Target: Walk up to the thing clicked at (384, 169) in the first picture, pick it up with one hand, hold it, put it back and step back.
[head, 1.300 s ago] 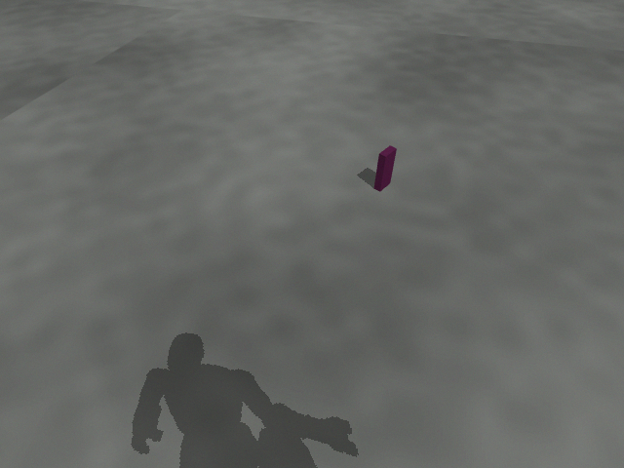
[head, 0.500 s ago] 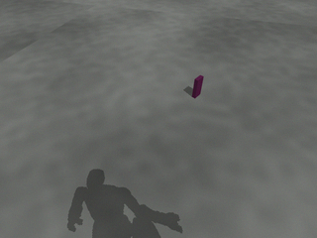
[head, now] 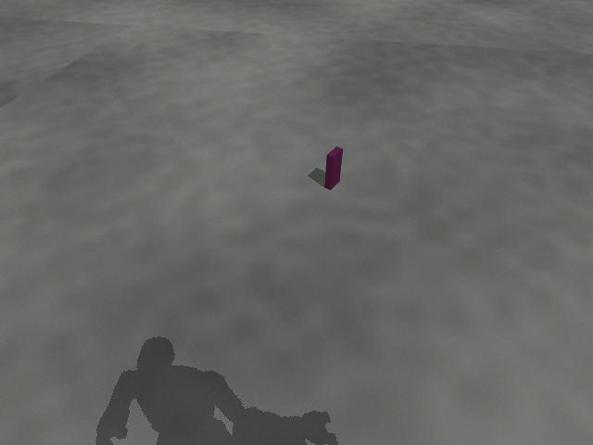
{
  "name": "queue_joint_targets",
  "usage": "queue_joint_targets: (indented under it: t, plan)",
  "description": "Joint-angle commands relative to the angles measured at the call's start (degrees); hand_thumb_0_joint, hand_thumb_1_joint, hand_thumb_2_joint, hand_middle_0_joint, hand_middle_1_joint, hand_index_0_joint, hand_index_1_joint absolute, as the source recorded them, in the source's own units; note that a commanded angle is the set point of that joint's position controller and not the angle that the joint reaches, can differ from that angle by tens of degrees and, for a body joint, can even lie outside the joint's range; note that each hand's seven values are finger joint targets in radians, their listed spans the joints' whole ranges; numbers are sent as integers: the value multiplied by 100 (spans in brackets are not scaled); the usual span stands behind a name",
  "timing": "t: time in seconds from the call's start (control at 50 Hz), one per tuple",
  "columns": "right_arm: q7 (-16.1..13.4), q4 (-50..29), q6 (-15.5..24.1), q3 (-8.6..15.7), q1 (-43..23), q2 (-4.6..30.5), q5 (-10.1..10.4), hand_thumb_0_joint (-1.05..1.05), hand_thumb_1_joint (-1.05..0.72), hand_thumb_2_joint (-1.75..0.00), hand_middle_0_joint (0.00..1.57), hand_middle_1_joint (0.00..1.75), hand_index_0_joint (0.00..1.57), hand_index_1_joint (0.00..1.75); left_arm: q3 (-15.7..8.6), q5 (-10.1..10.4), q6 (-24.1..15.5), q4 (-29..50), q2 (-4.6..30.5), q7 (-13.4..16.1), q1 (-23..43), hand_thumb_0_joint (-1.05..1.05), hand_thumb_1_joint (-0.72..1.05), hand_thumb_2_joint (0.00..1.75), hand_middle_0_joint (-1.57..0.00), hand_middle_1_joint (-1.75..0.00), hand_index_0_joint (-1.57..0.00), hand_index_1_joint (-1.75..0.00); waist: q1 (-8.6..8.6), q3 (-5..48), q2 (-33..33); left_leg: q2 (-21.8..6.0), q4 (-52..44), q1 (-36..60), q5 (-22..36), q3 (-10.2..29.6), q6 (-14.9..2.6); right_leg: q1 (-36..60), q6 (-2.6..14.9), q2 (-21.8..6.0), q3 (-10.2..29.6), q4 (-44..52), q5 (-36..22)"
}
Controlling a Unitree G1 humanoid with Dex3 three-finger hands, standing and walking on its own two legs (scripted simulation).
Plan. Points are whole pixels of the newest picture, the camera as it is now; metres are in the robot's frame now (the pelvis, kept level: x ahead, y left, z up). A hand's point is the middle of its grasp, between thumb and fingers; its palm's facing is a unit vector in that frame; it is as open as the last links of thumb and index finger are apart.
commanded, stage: walk up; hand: left
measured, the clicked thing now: (333, 168) +1.63 -0.19 -0.67
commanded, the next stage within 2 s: none
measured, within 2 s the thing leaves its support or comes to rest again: neither
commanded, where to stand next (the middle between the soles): +1.19 -0.29 m, yaw -15 degrees
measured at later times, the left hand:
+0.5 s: hand (208, 420) +0.23 +0.15 -0.14, palm faces -0.12 -0.93 -0.35, open 7.3 cm
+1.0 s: hand (256, 233) +0.63 +0.10 -0.13, palm faces -0.31 -0.87 -0.38, open 7.3 cm
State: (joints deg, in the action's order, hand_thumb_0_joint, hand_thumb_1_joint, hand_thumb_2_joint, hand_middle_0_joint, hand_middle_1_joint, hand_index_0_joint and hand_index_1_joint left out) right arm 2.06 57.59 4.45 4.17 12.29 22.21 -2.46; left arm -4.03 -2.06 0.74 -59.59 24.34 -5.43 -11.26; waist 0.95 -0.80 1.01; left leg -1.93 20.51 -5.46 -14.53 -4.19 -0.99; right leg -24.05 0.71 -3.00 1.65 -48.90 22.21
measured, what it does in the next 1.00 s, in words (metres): walks ahead: right foot, then left foot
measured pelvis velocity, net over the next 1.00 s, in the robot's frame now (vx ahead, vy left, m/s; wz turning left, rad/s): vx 0.46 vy -0.14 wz -0.26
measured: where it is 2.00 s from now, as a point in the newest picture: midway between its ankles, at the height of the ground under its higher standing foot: (358, 295)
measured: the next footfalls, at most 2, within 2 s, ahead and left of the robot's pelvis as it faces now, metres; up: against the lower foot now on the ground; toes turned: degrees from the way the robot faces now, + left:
right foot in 0.16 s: +0.18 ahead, -0.21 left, +0.00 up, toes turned -10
left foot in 0.66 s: +0.47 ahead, +0.00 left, +0.00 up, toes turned -6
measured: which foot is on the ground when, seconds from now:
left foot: down 0.00-0.18, up 0.20-0.64, down 0.66-1.00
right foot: up 0.00-0.14, down 0.16-0.68, up 0.70-1.00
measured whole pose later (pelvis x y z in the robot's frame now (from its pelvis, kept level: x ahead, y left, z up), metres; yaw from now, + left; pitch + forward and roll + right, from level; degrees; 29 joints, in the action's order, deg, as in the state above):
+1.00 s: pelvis +0.46 -0.14 -0.01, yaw -15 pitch -2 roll +2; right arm 3.3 48.7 4.6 3.1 19.3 23.8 -0.6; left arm -3.0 0.2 -3.4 -48.6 25.8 -4.7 -12.9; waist 2.3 -4.4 1.3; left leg -2.7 25.6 -3.9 -18.9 -8.4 0.6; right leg -29.9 0.5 -5.1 0.7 -41.2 11.4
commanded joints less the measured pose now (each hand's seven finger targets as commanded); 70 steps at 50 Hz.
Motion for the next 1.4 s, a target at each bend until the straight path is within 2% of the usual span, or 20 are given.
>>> queue_joint_targets:
  t: [0.0,0.06,0.14,0.16,0.18,0.2,0.32,0.52,0.62,0.64,0.68,0.7,0.78,0.96,1.04,1.06,1.1,1.12,1.22,1.38]
  plan:
    - [-47,-686,176,476,-706,1777,-36,0,-90,-90,20,30,20,30,-308,51,-211,799,998,-183,326,0,90,90,-20,-30,-20,-30,-154,-345,-1141,-1575,-1323,-82,-1909,986,-921,-581,-72,-477,-15,466,-278]
    - [3,-707,147,482,-691,1785,-62,0,-90,-90,20,30,20,30,-361,43,-236,841,1051,-203,436,0,90,90,-20,-30,-20,-30,-102,-465,-1080,-1260,-1061,-782,-1792,378,-748,316,-108,-338,-345,1095,-670]
    - [2,-754,13,368,-755,1491,-57,0,-90,-90,20,30,20,30,-568,-1,-342,286,1368,-5,-1273,0,90,90,-20,-30,-20,-30,-932,242,564,-798,1815,-1852,-1696,-334,-506,2691,-16,95,-633,1553,-811]
    - [16,-813,-12,178,-513,985,-48,0,-90,-90,20,30,20,30,-719,-24,-403,178,1793,123,-1946,0,90,90,-20,-30,-20,-30,-1233,370,2094,-82,3707,-2765,-1980,-650,-348,3277,184,-220,343,2482,769]
    - [53,-996,-30,65,-373,828,72,0,-90,-90,20,30,20,30,-759,-13,-451,432,2148,196,-1784,0,90,90,-20,-30,-20,-30,-1028,97,2500,291,4776,-3706,-1988,-114,-56,2920,523,-1345,2964,3820,2687]
    - [36,-966,-55,221,-354,1431,92,0,-90,-90,20,30,20,30,-706,77,-450,685,2295,181,-1164,0,90,90,-20,-30,-20,-30,-740,-108,1581,4,4944,-3421,-1567,348,19,2191,1063,-1972,4272,4464,3391]
    - [152,-583,-102,254,229,1443,176,0,-90,-90,20,30,20,30,-425,205,-601,990,1517,277,-372,0,90,90,-20,-30,-20,-30,-137,-459,677,-622,3966,-2470,-36,633,-88,1097,871,-966,1722,3906,961]
    - [257,-1321,30,271,-1091,1119,59,0,-90,-90,20,30,20,30,-394,176,-702,1202,1465,290,-1010,0,90,90,-20,-30,-20,-30,-600,-623,207,-465,1416,-2520,803,272,164,1719,943,-814,884,3540,-837]
    - [156,-1013,129,417,176,1260,47,0,-90,-90,20,30,20,30,-305,202,-646,1379,1403,358,-876,0,90,90,-20,-30,-20,-30,96,289,-225,53,552,-15,735,-64,-198,1431,687,-469,244,1321,-3121]
    - [91,-800,163,568,1228,1613,-64,0,-90,-90,20,30,20,30,-194,229,-624,1432,1090,383,-1012,0,90,90,-20,-30,-20,-30,534,927,-823,-379,573,1401,248,556,-518,559,468,-147,48,-235,-2863]
    - [22,-949,172,746,1515,2190,40,0,-90,-90,20,30,20,30,-149,342,-586,1408,1093,472,-1391,0,90,90,-20,-30,-20,-30,549,1309,-1486,-2457,-350,2544,-1175,4231,-1405,-1533,270,831,244,-1946,795]
    - [22,-1000,141,768,1232,2115,155,0,-90,-90,20,30,20,30,-149,282,-592,1337,1382,520,-1148,0,90,90,-20,-30,-20,-30,472,987,-1127,-2601,-374,2122,-1020,4204,-1689,-1726,318,408,525,-2379,618]
    - [-30,-1256,195,377,540,1471,254,0,-90,-90,20,30,20,30,-137,354,-609,1217,1071,356,-993,0,90,90,-20,-30,-20,-30,44,-131,-707,-1525,-381,-47,1866,1230,-1042,-743,161,4,511,-1741,-270]
    - [37,-1422,195,358,378,1672,233,0,-90,-90,20,30,20,30,-185,167,-542,1500,890,63,-59,0,90,90,-20,-30,-20,-30,69,-301,-991,-1275,-340,-586,1098,259,-985,187,28,-123,-398,1310,-1650]
    - [34,-1499,120,282,202,1531,225,0,-90,-90,20,30,20,30,-339,170,-580,1158,1160,123,-752,0,90,90,-20,-30,-20,-30,-476,137,-190,-1048,924,-1232,528,13,-739,1910,174,65,-519,1607,-1773]
    - [38,-1490,112,194,467,1303,195,0,-90,-90,20,30,20,30,-452,155,-632,1013,1388,194,-1290,0,90,90,-20,-30,-20,-30,-726,560,515,-709,2319,-1507,748,-189,-577,2791,293,102,-335,1775,-1183]
    - [51,-1455,41,52,1219,996,240,0,-90,-90,20,30,20,30,-604,171,-707,1193,2112,324,-1617,0,90,90,-20,-30,-20,-30,-650,790,1715,250,4683,-3022,-1532,80,-150,3456,952,-2049,3572,3351,667]
    - [-7,-1337,-16,201,919,1603,213,0,-90,-90,20,30,20,30,-584,253,-686,1225,2138,333,-1277,0,90,90,-20,-30,-20,-30,-668,553,1205,-4,5102,-3220,-1510,368,-122,3130,1443,-2201,4041,3464,754]
    - [70,-988,-131,160,998,1291,296,0,-90,-90,20,30,20,30,-340,286,-727,1342,1418,409,-481,0,90,90,-20,-30,-20,-30,-96,-330,764,-389,4286,-2403,-152,737,-133,1139,806,-966,1172,3498,-873]
    - [276,-1289,-140,247,17,1203,107,0,-90,-90,20,30,20,30,-397,169,-794,1479,1490,386,-764,0,90,90,-20,-30,-20,-30,-387,-480,604,-525,2179,-2505,276,466,181,1134,1157,-1096,590,3645,-100]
